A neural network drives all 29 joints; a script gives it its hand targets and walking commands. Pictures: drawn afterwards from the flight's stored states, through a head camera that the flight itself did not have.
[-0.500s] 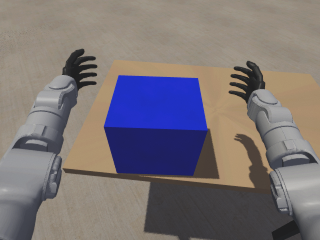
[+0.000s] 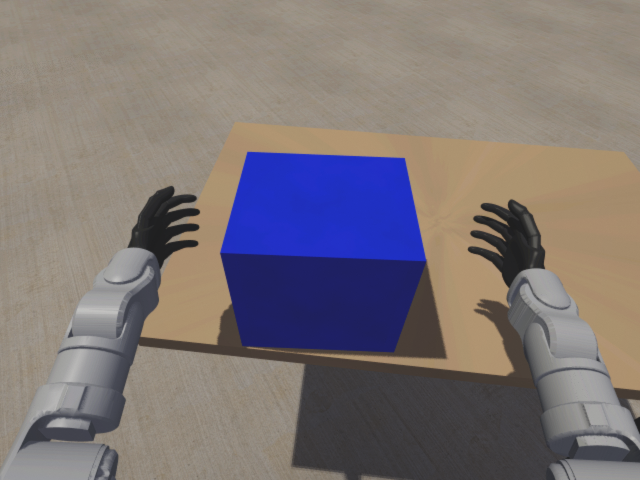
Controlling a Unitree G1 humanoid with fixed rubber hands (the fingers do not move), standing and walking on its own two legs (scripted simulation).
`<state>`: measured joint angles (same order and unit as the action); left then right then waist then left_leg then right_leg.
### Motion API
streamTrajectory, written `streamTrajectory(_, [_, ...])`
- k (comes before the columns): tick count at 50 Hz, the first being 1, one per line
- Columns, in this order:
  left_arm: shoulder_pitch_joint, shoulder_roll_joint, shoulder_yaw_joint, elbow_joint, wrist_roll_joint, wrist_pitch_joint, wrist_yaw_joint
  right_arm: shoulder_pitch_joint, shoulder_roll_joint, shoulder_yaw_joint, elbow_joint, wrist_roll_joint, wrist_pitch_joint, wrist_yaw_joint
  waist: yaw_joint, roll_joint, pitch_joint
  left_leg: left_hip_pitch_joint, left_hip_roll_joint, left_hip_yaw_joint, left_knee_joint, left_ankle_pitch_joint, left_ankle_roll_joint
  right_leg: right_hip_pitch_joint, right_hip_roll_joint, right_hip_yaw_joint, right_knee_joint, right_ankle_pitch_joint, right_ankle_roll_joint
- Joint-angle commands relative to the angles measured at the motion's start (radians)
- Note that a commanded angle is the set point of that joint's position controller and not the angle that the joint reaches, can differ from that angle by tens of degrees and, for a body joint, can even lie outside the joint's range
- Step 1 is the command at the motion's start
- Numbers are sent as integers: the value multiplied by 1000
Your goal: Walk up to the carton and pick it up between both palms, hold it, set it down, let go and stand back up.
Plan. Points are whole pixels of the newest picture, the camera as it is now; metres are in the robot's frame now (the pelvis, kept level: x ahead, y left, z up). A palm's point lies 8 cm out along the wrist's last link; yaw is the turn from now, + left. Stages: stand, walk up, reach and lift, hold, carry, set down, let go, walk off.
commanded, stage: set down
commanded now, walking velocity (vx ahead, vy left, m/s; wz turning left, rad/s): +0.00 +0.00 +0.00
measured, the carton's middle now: (322, 253) +0.44 -0.01 +0.01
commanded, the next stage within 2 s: none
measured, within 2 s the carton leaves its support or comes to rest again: neither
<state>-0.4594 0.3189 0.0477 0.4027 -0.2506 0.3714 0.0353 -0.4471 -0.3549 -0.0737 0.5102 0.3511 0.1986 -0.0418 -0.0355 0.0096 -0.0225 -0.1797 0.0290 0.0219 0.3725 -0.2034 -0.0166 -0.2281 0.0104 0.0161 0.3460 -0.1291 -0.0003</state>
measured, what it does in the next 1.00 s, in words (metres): stands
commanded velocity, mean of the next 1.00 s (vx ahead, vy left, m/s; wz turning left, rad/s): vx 0.00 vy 0.00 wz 0.00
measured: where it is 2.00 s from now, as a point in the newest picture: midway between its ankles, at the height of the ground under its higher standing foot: outside the picture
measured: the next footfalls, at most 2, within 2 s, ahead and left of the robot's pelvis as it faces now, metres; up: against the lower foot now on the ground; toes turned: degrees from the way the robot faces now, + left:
none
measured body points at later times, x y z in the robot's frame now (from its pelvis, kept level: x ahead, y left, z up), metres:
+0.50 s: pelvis +0.01 +0.00 +0.00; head +0.00 +0.00 +0.45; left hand +0.30 +0.22 +0.04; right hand +0.29 -0.23 +0.04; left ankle -0.01 +0.13 -0.75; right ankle +0.03 -0.12 -0.75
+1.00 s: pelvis +0.02 +0.00 +0.00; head +0.02 -0.01 +0.45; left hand +0.24 +0.24 +0.00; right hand +0.25 -0.22 +0.00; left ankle -0.01 +0.13 -0.75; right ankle +0.03 -0.12 -0.75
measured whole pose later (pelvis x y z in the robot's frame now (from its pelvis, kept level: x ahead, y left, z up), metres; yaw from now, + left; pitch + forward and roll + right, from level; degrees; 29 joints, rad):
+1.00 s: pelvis +0.02 +0.00 +0.00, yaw +1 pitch -2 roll -1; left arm 0.21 0.30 -0.06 0.28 -0.26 -0.13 0.00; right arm 0.25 -0.19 -0.04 0.19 0.21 -0.09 -0.06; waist 0.02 0.03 0.03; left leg -0.07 0.03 0.00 0.36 -0.24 -0.02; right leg -0.12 0.01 0.01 0.33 -0.17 0.00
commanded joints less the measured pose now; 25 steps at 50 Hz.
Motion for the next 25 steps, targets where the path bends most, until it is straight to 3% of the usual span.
streamTrajectory(1, [-290, 140, 79, -152, 15, -67, -16, -261, -112, 4, -214, -6, -51, 10, 28, -44, -389, 133, -52, -1, -30, 243, 8, 200, 37, -14, -8, 254, 15])
streamTrajectory(3, [-161, 129, 103, -108, 68, -63, -45, -136, -98, 27, -187, 6, -52, 3, 38, -25, -315, 130, -58, -1, -49, 274, 4, 274, 33, 0, -28, 311, 18])
streamTrajectory(4, [-133, 121, 125, -122, 79, -57, -61, -90, -89, 31, -193, 0, -50, -3, 22, -43, -303, 143, -62, 7, -57, 290, 7, 289, 37, 0, -37, 321, 25])
streamTrajectory(6, [-159, 106, 102, -145, 84, -56, -77, -102, -53, 10, -231, -20, -55, -15, 7, -42, -220, 118, -60, 9, -80, 200, 5, 204, 34, 2, -66, 190, 20])
streamTrajectory(8, [-146, 90, 96, -191, 69, -88, -64, -93, -63, -10, -281, -42, -73, -14, 19, -15, -162, 97, -56, 20, -98, 108, -2, 151, 31, 3, -77, 51, 2])
streamTrajectory(10, [-183, 97, 79, -163, 41, -122, -52, -111, -46, -36, -324, -79, -88, -15, 16, -44, -163, 53, -52, 19, -101, 0, 11, 132, 21, -10, -75, -65, 0])
streamTrajectory(13, [-136, 109, 56, -249, 24, -196, -35, -32, -1, -44, -406, -102, -134, -13, 36, -9, -231, 85, -55, 26, -81, 52, 20, 125, 16, -2, -45, -20, 2])
streamTrajectory(14, [-85, 107, 61, -241, 21, -212, -31, -2, -14, -58, -416, -108, -144, -11, 25, -26, -209, 89, -48, 16, -74, 84, 14, 126, 25, -2, -43, 9, -4])
streamTrajectory(16, [-50, 123, 60, -261, 24, -235, -23, 48, -25, -52, -427, -107, -157, -15, 37, 0, -265, 122, -49, 22, -66, 114, 10, 157, 18, 3, -40, 52, -4])
streamTrajectory(18, [47, 96, 41, -282, 17, -255, -21, 154, -20, -49, -412, -118, -179, -12, 30, -15, -246, 119, -41, 1, -53, 138, -6, 169, 22, -7, -42, 51, -14])
streamTrajectory(19, [70, 104, 48, -289, 19, -260, -27, 159, -16, -57, -452, -130, -184, -16, 28, -41, -238, 122, -46, 8, -51, 159, 0, 161, 31, -8, -41, 83, -4])
streamTrajectory(21, [88, 107, 17, -364, -13, -283, -21, 176, -8, -48, -489, -106, -190, -9, 24, -38, -242, 116, -44, -4, -48, 203, -9, 143, 36, -13, -30, 110, -16])
streamTrajectory(25, [161, 112, -8, -371, -31, -334, -17, 248, -5, -53, -500, -81, -202, -9, 30, 16, -222, 100, -46, -10, -42, 184, -6, 156, 22, 10, -39, 105, -25])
